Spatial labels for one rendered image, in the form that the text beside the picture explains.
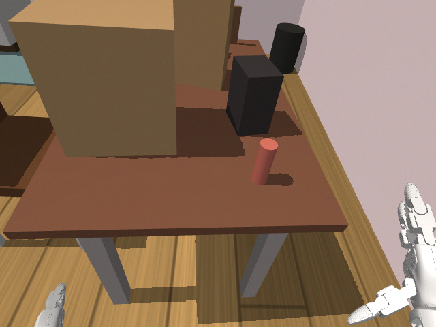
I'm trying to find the table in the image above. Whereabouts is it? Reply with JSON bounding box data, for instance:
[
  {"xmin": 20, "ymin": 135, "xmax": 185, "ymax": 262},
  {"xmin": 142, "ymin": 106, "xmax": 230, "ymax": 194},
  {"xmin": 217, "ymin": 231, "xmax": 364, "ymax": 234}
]
[{"xmin": 2, "ymin": 39, "xmax": 349, "ymax": 305}]

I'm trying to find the chair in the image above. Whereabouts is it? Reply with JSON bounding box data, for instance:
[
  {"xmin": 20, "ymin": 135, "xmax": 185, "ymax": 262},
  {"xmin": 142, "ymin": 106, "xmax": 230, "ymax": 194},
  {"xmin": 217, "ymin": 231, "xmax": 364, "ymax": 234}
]
[{"xmin": 0, "ymin": 102, "xmax": 83, "ymax": 249}]

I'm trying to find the right robot arm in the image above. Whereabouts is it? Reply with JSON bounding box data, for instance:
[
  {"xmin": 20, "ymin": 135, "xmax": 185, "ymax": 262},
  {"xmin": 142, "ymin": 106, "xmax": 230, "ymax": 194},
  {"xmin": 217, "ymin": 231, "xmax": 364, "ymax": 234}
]
[{"xmin": 409, "ymin": 307, "xmax": 436, "ymax": 327}]

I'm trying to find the left robot hand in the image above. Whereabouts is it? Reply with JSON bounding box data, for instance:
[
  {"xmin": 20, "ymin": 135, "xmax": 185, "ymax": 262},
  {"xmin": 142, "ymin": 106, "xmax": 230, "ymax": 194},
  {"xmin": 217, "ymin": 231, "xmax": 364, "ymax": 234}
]
[{"xmin": 34, "ymin": 283, "xmax": 66, "ymax": 327}]

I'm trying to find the right robot hand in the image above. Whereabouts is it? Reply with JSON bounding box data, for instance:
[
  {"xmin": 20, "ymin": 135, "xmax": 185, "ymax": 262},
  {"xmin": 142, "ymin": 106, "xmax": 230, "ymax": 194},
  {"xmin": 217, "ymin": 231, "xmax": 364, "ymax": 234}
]
[{"xmin": 347, "ymin": 183, "xmax": 436, "ymax": 325}]

